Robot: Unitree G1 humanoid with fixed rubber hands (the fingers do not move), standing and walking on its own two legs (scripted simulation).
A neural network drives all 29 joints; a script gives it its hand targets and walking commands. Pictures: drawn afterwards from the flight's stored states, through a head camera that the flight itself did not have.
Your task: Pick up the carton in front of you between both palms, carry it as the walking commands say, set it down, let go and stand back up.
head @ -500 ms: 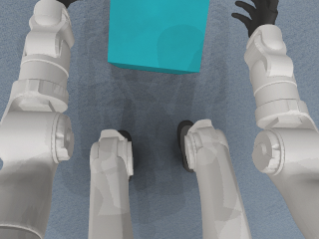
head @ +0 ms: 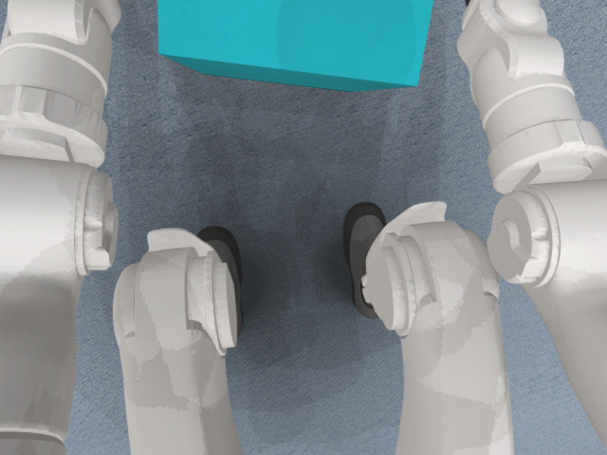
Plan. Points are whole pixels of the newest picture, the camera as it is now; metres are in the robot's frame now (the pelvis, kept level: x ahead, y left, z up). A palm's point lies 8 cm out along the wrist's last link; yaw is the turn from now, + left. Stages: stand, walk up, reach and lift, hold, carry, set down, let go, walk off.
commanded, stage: reach and lift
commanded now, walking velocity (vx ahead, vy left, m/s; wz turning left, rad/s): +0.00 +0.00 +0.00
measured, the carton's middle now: out of the picture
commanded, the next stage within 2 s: none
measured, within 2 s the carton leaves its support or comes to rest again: leaves its support in 0.64 s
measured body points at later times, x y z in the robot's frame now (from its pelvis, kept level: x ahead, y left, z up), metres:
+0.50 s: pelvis -0.01 +0.00 +0.00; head +0.37 +0.02 +0.24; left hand +0.58 +0.14 -0.18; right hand +0.54 -0.17 -0.18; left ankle +0.10 +0.12 -0.34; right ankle +0.12 -0.13 -0.34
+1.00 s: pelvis +0.00 +0.00 +0.04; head +0.29 +0.03 +0.38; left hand +0.54 +0.15 -0.04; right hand +0.52 -0.15 -0.04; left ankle +0.10 +0.13 -0.34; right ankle +0.12 -0.14 -0.34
